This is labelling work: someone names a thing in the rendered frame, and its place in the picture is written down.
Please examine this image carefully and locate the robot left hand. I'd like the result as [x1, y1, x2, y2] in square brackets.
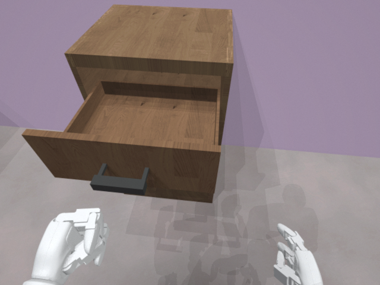
[31, 208, 110, 285]

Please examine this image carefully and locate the handle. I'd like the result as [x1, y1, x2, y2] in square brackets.
[90, 163, 149, 195]

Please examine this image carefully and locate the robot right hand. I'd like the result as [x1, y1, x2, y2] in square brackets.
[274, 223, 323, 285]

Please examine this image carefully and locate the cabinet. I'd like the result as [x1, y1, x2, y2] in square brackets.
[64, 4, 233, 203]

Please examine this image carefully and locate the drawer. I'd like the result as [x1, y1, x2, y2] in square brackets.
[22, 80, 221, 194]

